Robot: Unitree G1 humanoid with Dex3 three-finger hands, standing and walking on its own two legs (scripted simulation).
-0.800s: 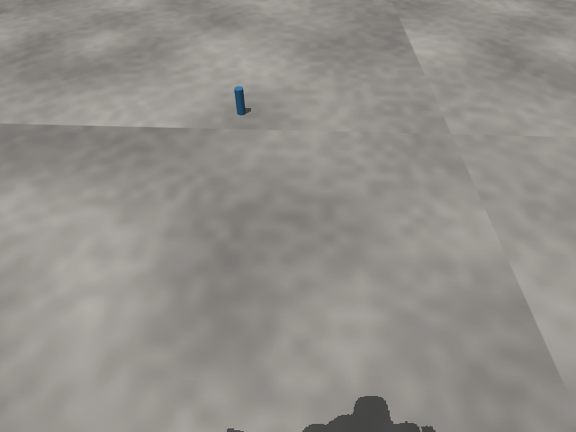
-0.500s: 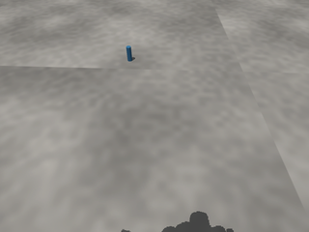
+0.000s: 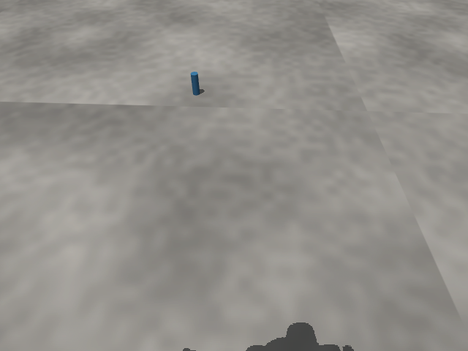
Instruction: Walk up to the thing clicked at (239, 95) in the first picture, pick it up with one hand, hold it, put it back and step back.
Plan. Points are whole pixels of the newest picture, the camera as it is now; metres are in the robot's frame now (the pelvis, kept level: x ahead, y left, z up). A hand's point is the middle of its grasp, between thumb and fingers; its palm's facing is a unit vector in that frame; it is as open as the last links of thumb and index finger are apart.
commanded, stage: stand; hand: left
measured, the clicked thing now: (195, 83) +2.03 +0.29 -0.70
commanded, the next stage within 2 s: walk up in 0.32 s
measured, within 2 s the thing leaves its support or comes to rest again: neither
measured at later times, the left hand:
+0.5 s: hand out of the picture +0.07 +0.29 -0.15, palm faces +0.06 -0.93 -0.35, open 7.4 cm
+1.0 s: hand (70, 263) +0.33 +0.39 -0.15, palm faces -0.04 -0.95 -0.31, open 7.4 cm
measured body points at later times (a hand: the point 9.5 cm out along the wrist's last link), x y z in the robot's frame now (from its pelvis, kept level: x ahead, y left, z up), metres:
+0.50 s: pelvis +0.02 +0.02 +0.00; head +0.02 +0.02 +0.45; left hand +0.06 +0.34 -0.12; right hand +0.11 -0.31 -0.12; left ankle +0.02 +0.14 -0.71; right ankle -0.01 -0.11 -0.75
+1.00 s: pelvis +0.24 +0.11 -0.01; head +0.24 +0.13 +0.44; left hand +0.33 +0.44 -0.13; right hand +0.26 -0.21 -0.12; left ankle +0.16 +0.23 -0.75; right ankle +0.40 -0.04 -0.69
